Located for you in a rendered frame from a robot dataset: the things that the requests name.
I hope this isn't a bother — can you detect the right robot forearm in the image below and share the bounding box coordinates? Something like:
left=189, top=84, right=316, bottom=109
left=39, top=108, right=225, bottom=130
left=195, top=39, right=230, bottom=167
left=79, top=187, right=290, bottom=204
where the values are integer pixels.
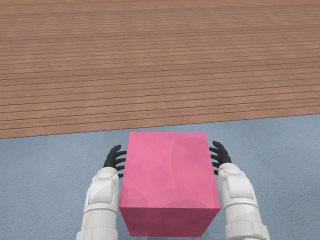
left=218, top=163, right=271, bottom=240

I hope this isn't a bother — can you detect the robot right hand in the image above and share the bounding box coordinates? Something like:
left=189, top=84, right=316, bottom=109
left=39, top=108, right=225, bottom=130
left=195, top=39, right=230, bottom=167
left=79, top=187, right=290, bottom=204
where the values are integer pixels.
left=209, top=141, right=232, bottom=175

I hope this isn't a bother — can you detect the carton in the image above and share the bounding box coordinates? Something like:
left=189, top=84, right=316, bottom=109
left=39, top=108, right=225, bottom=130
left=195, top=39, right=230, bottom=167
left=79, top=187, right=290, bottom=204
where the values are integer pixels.
left=119, top=131, right=221, bottom=237

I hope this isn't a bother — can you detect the robot left hand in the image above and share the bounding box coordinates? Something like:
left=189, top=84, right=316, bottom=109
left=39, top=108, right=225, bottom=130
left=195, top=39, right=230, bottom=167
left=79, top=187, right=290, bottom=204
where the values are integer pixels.
left=103, top=144, right=127, bottom=178

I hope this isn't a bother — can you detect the left robot forearm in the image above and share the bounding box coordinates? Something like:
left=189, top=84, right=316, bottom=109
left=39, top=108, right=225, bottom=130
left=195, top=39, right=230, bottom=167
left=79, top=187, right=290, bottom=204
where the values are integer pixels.
left=76, top=167, right=119, bottom=240

